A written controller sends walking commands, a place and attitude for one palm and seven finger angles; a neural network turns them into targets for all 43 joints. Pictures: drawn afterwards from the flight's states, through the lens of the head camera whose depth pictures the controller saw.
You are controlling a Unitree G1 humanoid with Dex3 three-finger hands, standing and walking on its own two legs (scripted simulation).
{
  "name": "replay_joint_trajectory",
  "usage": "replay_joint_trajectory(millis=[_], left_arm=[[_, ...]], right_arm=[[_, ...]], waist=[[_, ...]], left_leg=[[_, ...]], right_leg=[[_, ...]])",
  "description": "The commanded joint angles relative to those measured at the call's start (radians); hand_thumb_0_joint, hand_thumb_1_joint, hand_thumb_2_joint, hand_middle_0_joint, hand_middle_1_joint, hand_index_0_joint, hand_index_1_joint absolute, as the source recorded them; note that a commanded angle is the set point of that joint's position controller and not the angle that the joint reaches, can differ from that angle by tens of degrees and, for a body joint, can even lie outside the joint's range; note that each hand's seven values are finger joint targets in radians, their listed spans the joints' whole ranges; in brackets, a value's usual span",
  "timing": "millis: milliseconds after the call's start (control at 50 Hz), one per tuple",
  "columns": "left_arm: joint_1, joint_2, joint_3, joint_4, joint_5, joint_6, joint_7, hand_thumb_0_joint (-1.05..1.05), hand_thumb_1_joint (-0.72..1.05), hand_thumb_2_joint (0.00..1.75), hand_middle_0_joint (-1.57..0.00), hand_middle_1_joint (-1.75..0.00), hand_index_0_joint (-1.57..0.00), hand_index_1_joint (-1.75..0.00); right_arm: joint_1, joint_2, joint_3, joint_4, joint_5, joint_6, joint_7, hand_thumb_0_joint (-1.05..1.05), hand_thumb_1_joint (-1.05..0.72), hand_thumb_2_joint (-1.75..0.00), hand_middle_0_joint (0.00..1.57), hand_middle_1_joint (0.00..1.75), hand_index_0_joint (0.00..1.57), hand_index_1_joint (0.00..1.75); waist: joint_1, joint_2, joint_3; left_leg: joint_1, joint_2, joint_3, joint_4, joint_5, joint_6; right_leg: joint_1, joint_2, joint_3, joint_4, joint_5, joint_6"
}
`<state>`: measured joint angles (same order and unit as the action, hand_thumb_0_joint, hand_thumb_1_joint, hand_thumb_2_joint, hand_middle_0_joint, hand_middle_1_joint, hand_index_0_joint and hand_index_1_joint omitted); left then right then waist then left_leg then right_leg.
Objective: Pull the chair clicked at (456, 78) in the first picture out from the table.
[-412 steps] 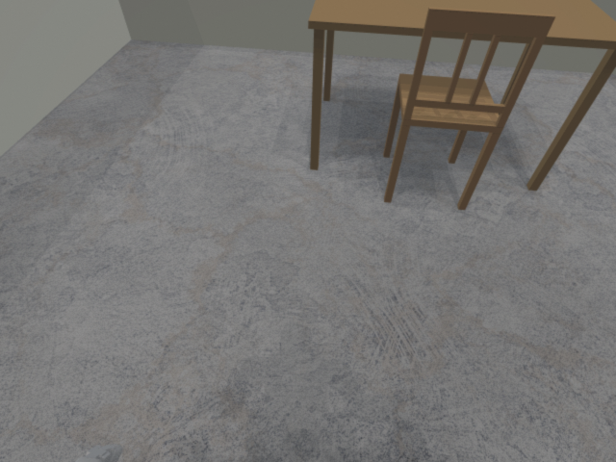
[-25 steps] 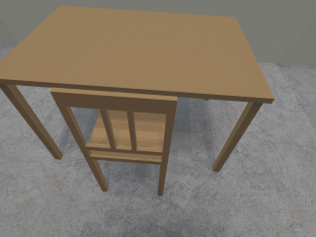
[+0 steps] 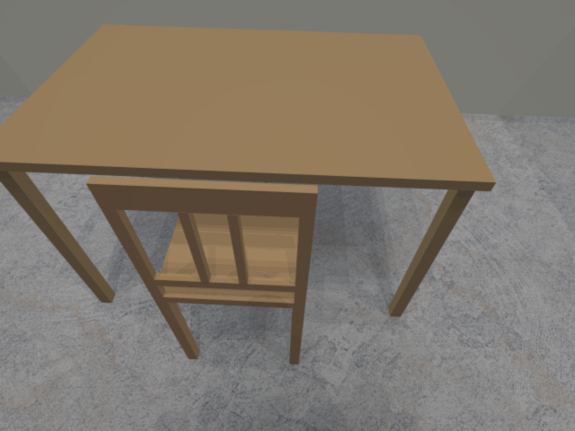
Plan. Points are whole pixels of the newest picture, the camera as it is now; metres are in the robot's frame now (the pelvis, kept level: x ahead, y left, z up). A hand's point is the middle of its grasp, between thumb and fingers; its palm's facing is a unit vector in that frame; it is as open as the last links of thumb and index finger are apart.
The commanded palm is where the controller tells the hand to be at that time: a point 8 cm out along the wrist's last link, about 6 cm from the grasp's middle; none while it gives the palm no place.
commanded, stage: look again from close up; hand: left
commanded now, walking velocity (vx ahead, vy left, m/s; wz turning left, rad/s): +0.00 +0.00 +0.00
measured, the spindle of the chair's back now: (196, 248) +0.47 +0.22 -0.12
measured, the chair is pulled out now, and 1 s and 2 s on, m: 0.00 0.00 0.00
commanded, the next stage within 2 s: shuffle to correct the standing spot in 0.88 s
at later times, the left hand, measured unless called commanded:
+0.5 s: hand out of the picture +0.03 +0.16 -0.17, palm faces +0.02 -0.97 -0.24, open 7.3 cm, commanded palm none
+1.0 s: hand out of the picture -0.02 +0.13 -0.17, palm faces +0.04 -0.98 -0.20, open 7.3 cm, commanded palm none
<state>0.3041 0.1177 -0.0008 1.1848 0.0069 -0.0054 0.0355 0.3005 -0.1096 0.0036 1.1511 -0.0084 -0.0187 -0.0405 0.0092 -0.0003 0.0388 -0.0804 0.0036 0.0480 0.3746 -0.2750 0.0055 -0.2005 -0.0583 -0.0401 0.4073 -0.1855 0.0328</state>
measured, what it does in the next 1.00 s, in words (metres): stands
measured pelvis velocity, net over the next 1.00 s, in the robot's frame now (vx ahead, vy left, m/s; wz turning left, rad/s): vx -0.01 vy -0.03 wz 0.00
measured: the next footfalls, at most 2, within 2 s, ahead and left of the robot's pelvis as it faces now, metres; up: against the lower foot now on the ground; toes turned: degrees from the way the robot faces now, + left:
none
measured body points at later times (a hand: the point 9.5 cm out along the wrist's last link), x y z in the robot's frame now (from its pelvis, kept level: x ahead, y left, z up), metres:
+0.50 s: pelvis +0.00 -0.02 -0.01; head +0.00 -0.05 +0.44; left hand +0.02 +0.21 -0.15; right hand -0.01 -0.24 -0.18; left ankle -0.05 +0.11 -0.74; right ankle +0.02 -0.14 -0.74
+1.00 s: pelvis -0.01 -0.03 +0.00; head +0.00 -0.05 +0.45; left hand -0.02 +0.19 -0.16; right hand -0.03 -0.24 -0.17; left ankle -0.05 +0.11 -0.74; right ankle +0.02 -0.14 -0.74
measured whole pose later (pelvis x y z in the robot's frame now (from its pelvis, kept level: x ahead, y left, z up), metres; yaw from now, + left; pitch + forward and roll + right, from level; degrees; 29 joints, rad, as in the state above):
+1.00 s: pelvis -0.01 -0.03 +0.00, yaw +0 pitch -2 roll +1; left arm 0.29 0.14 -0.01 1.13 0.01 -0.02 0.03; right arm 0.31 -0.14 0.02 1.14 -0.02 -0.02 -0.03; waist 0.00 0.02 0.04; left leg -0.11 0.04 0.03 0.42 -0.28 -0.04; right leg -0.24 -0.02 -0.06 0.47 -0.21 -0.02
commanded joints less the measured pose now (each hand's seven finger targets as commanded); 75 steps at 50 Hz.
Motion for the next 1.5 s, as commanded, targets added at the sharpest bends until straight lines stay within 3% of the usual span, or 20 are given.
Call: replay_joint_trajectory(millis=[0, 20, 40, 120, 180, 240, 320, 380, 520, 640, 960, 1040, 1100, 1160, 1220, 1280, 1320, 1360, 1420, 1480], left_arm=[[0.104, 0.145, 0.016, -0.046, 0.01, -0.042, 0.036, 0.0, 0.9, 0.9, -0.2, -0.3, -0.2, -0.3], [0.079, 0.13, 0.006, -0.053, 0.009, -0.039, 0.026, 0.0, 0.9, 0.9, -0.2, -0.3, -0.2, -0.3], [0.066, 0.131, 0.008, -0.069, 0.009, -0.036, 0.016, 0.0, 0.9, 0.9, -0.2, -0.3, -0.2, -0.3], [0.044, 0.106, 0.004, -0.083, 0.007, -0.028, 0.008, 0.0, 0.9, 0.9, -0.2, -0.3, -0.2, -0.3], [0.035, 0.117, 0.006, -0.095, 0.006, -0.024, 0.004, 0.0, 0.9, 0.9, -0.2, -0.3, -0.2, -0.3], [0.028, 0.129, 0.011, -0.103, 0.004, -0.022, 0.002, 0.0, 0.9, 0.9, -0.2, -0.3, -0.2, -0.3], [0.017, 0.146, 0.015, -0.115, 0.003, -0.024, 0.001, 0.0, 0.9, 0.9, -0.2, -0.3, -0.2, -0.3], [0.009, 0.152, 0.018, -0.121, 0.003, -0.023, 0.0, 0.0, 0.9, 0.9, -0.2, -0.3, -0.2, -0.3], [0.007, 0.158, 0.02, -0.117, 0.002, -0.028, -0.001, 0.0, 0.9, 0.9, -0.2, -0.3, -0.2, -0.3], [0.007, 0.154, 0.018, -0.106, 0.001, -0.024, -0.003, 0.0, 0.9, 0.9, -0.2, -0.3, -0.2, -0.3], [0.04, 0.131, 0.017, -0.089, 0.003, -0.024, -0.001, 0.0, 0.9, 0.9, -0.2, -0.3, -0.2, -0.3], [0.05, 0.146, 0.027, -0.096, 0.009, -0.02, -0.002, 0.0, 0.9, 0.9, -0.2, -0.3, -0.2, -0.3], [0.062, 0.172, 0.044, -0.114, 0.014, -0.013, 0.001, 0.0, 0.9, 0.9, -0.2, -0.3, -0.2, -0.3], [0.047, 0.184, 0.061, -0.136, 0.017, -0.006, 0.003, 0.0, 0.9, 0.9, -0.2, -0.3, -0.2, -0.3], [0.029, 0.164, 0.066, -0.158, 0.017, -0.004, 0.001, 0.0, 0.9, 0.9, -0.2, -0.3, -0.2, -0.3], [0.025, 0.098, 0.05, -0.169, 0.021, -0.004, -0.004, 0.0, 0.9, 0.9, -0.2, -0.3, -0.2, -0.3], [0.051, 0.066, 0.033, -0.148, 0.016, -0.011, -0.002, 0.0, 0.9, 0.9, -0.2, -0.3, -0.2, -0.3], [0.07, 0.071, 0.027, -0.122, 0.008, -0.019, 0.002, 0.0, 0.9, 0.9, -0.2, -0.3, -0.2, -0.3], [0.069, 0.087, 0.027, -0.101, 0.0, -0.02, 0.007, 0.0, 0.9, 0.9, -0.2, -0.3, -0.2, -0.3], [0.059, 0.097, 0.03, -0.099, -0.001, -0.015, 0.01, 0.0, 0.9, 0.9, -0.2, -0.3, -0.2, -0.3]], right_arm=[[0.059, -0.104, -0.02, -0.115, -0.001, -0.022, 0.013, 0.0, -0.9, -0.9, 0.2, 0.3, 0.2, 0.3], [0.08, -0.097, -0.015, -0.11, -0.001, -0.025, 0.014, 0.0, -0.9, -0.9, 0.2, 0.3, 0.2, 0.3], [0.082, -0.099, -0.013, -0.117, -0.007, -0.028, 0.015, 0.0, -0.9, -0.9, 0.2, 0.3, 0.2, 0.3], [0.1, -0.11, -0.009, -0.128, 0.0, -0.024, 0.008, 0.0, -0.9, -0.9, 0.2, 0.3, 0.2, 0.3], [0.094, -0.119, -0.008, -0.126, -0.002, -0.021, 0.009, 0.0, -0.9, -0.9, 0.2, 0.3, 0.2, 0.3], [0.087, -0.118, -0.005, -0.116, -0.004, -0.019, 0.011, 0.0, -0.9, -0.9, 0.2, 0.3, 0.2, 0.3], [0.085, -0.129, -0.004, -0.109, -0.005, -0.016, 0.013, 0.0, -0.9, -0.9, 0.2, 0.3, 0.2, 0.3], [0.075, -0.128, -0.002, -0.101, -0.006, -0.013, 0.014, 0.0, -0.9, -0.9, 0.2, 0.3, 0.2, 0.3], [0.079, -0.127, -0.002, -0.076, -0.006, -0.014, 0.015, 0.0, -0.9, -0.9, 0.2, 0.3, 0.2, 0.3], [0.081, -0.113, 0.0, -0.056, -0.005, -0.01, 0.013, 0.0, -0.9, -0.9, 0.2, 0.3, 0.2, 0.3], [0.104, -0.1, 0.003, -0.031, -0.003, -0.011, 0.011, 0.0, -0.9, -0.9, 0.2, 0.3, 0.2, 0.3], [0.122, -0.092, 0.0, -0.032, -0.007, 0.005, 0.016, 0.0, -0.9, -0.9, 0.2, 0.3, 0.2, 0.3], [0.139, -0.09, -0.007, -0.045, -0.012, 0.017, 0.023, 0.0, -0.9, -0.9, 0.2, 0.3, 0.2, 0.3], [0.16, -0.083, -0.011, -0.052, -0.015, 0.021, 0.025, 0.0, -0.9, -0.9, 0.2, 0.3, 0.2, 0.3], [0.197, -0.081, -0.008, -0.053, -0.017, 0.007, 0.025, 0.0, -0.9, -0.9, 0.2, 0.3, 0.2, 0.3], [0.186, -0.123, -0.011, -0.066, -0.015, -0.007, 0.017, 0.0, -0.9, -0.9, 0.2, 0.3, 0.2, 0.3], [0.162, -0.121, -0.004, -0.074, -0.012, -0.02, 0.004, 0.0, -0.9, -0.9, 0.2, 0.3, 0.2, 0.3], [0.16, -0.11, -0.003, -0.067, -0.007, -0.03, -0.005, 0.0, -0.9, -0.9, 0.2, 0.3, 0.2, 0.3], [0.162, -0.109, -0.006, -0.051, -0.001, -0.035, -0.012, 0.0, -0.9, -0.9, 0.2, 0.3, 0.2, 0.3], [0.145, -0.114, -0.013, -0.046, 0.001, -0.029, -0.015, 0.0, -0.9, -0.9, 0.2, 0.3, 0.2, 0.3]], waist=[[-0.011, 0.062, -0.056], [-0.015, 0.08, -0.044], [-0.009, 0.129, -0.065], [-0.018, -0.01, 0.018], [-0.015, -0.008, 0.067], [-0.01, 0.013, 0.067], [-0.013, -0.042, 0.048], [-0.008, -0.028, 0.054], [-0.009, -0.035, 0.0], [-0.008, 0.002, 0.029], [-0.007, 0.002, 0.046], [-0.001, -0.033, 0.068], [0.003, -0.101, 0.074], [-0.005, -0.096, 0.095], [-0.013, -0.011, 0.077], [0.001, 0.154, 0.08], [0.017, 0.117, 0.059], [0.014, 0.03, 0.032], [0.001, 0.04, -0.01], [-0.002, 0.022, -0.005]], left_leg=[[-0.154, 0.064, -0.053, 0.058, 0.111, -0.008], [-0.165, 0.081, -0.069, 0.028, 0.098, 0.002], [-0.146, 0.09, -0.071, 0.03, 0.157, 0.012], [-0.166, 0.096, -0.08, 0.023, 0.171, 0.022], [-0.179, 0.088, -0.077, 0.001, 0.139, 0.02], [-0.167, 0.084, -0.069, -0.019, 0.114, 0.019], [-0.151, 0.078, -0.06, -0.013, 0.103, 0.014], [-0.154, 0.075, -0.057, -0.018, 0.089, 0.011], [-0.118, 0.078, -0.047, -0.012, 0.122, 0.005], [-0.118, 0.083, -0.045, -0.03, 0.094, 0.002], [-0.131, 0.083, -0.046, -0.034, 0.079, 0.001], [-0.154, 0.053, -0.018, 0.002, -0.054, 0.002], [-0.191, 0.021, 0.009, 0.08, -0.117, 0.002], [-0.174, 0.018, 0.016, 0.097, -0.118, 0.005], [-0.149, 0.037, -0.014, 0.007, -0.078, 0.016], [-0.177, 0.14, -0.134, -0.07, 0.048, 0.07], [-0.157, 0.15, -0.131, -0.033, 0.321, 0.081], [-0.116, 0.124, -0.094, 0.024, 0.512, 0.054], [-0.045, 0.117, -0.07, 0.032, 0.663, 0.027], [-0.023, 0.12, -0.065, 0.023, 0.672, 0.023]], right_leg=[[0.081, -0.103, 0.091, 0.055, 0.282, -0.064], [0.046, -0.079, 0.073, 0.066, 0.123, -0.072], [0.041, -0.06, 0.058, 0.078, 0.096, -0.075], [0.002, -0.05, 0.047, 0.062, 0.09, -0.07], [-0.014, -0.047, 0.057, 0.049, 0.078, -0.07], [-0.013, -0.047, 0.064, 0.036, 0.062, -0.072], [0.0, -0.057, 0.074, 0.021, 0.074, -0.072], [-0.005, -0.059, 0.078, 0.008, 0.047, -0.071], [0.025, -0.068, 0.079, 0.006, 0.115, -0.073], [0.003, -0.059, 0.079, -0.018, 0.056, -0.074], [-0.011, -0.053, 0.081, -0.043, -0.001, -0.071], [-0.044, -0.073, 0.118, -0.087, -0.22, -0.089], [-0.078, -0.125, 0.188, -0.142, -0.388, -0.114], [-0.145, -0.15, 0.207, -0.152, -0.435, -0.131], [-0.14, -0.098, 0.128, -0.02, -0.33, -0.116], [-0.114, 0.004, -0.015, 0.163, -0.171, -0.079], [-0.059, 0.006, -0.015, 0.167, -0.048, -0.073], [-0.008, -0.024, 0.025, 0.144, 0.145, -0.075], [0.032, -0.04, 0.028, 0.139, 0.302, -0.06], [0.038, -0.041, 0.029, 0.13, 0.33, -0.054]])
